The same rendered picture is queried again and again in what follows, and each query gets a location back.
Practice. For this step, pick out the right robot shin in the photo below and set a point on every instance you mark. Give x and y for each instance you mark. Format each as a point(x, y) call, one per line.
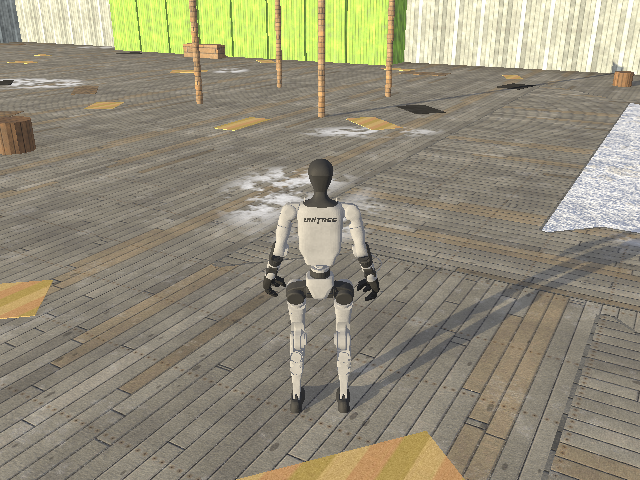
point(343, 366)

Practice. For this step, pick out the right robot thigh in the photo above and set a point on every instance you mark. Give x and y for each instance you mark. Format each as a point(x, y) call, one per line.
point(343, 303)

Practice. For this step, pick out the left robot upper arm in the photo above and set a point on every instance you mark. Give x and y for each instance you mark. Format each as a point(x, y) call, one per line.
point(288, 212)

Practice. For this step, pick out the robot left forearm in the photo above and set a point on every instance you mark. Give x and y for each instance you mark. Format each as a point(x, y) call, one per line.
point(273, 264)

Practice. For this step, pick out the right robot upper arm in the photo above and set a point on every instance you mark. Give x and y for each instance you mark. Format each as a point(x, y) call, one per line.
point(351, 212)

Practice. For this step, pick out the left robot hand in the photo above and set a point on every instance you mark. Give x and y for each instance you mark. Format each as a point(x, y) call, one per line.
point(275, 282)

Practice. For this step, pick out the right robot hand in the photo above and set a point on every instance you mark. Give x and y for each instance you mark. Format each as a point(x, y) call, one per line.
point(369, 285)

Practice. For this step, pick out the robot right forearm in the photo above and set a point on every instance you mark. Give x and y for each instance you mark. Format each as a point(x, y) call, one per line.
point(368, 266)

